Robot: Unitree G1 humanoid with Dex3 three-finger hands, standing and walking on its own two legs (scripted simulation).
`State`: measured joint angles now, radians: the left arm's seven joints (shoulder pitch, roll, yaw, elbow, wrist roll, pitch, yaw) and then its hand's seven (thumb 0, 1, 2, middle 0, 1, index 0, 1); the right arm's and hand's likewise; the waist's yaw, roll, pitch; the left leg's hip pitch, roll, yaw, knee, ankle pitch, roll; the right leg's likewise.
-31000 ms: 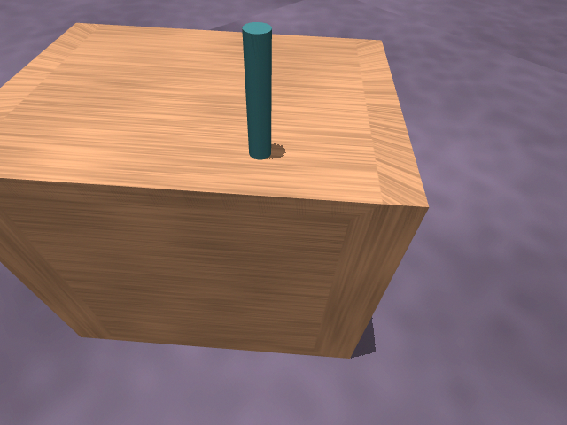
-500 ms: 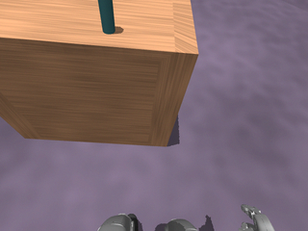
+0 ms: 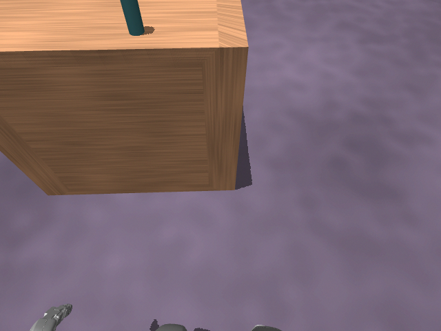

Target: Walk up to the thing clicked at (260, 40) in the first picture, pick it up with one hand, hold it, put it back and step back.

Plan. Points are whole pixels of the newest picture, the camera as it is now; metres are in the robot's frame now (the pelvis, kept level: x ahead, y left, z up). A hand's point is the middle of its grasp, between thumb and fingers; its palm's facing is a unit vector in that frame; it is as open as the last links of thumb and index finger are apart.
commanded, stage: step back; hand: left
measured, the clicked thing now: out of the picture +0.88 +0.26 +0.16
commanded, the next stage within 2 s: stand in 1.54 s
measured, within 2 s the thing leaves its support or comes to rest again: neither
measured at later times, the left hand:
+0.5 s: hand out of the picture -0.07 +0.21 -0.15, palm faces -0.01 -0.91 -0.41, open 7.4 cm
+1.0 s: hand out of the picture -0.12 +0.23 -0.14, palm faces +0.06 -0.91 -0.42, open 7.4 cm
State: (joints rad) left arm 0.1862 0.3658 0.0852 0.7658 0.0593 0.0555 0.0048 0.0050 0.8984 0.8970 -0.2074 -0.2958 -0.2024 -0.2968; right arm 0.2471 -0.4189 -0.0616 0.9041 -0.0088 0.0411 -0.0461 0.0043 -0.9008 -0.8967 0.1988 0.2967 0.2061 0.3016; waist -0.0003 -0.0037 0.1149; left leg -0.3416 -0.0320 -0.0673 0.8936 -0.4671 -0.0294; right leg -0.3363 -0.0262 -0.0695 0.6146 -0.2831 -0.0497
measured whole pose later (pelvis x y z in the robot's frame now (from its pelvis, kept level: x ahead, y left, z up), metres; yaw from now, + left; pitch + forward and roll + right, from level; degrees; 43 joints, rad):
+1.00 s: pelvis -0.17 -0.05 +0.00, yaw +2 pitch -3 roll -1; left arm 0.21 0.38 0.05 1.00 0.03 -0.05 0.01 0.00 0.90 0.90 -0.21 -0.30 -0.20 -0.30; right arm 0.18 -0.36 -0.05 0.98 -0.02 0.05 0.02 0.01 -0.90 -0.90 0.20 0.30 0.21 0.30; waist 0.03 0.03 0.05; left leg -0.31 -0.02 -0.10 0.82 -0.49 0.00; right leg -0.25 -0.01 -0.05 0.61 -0.32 -0.02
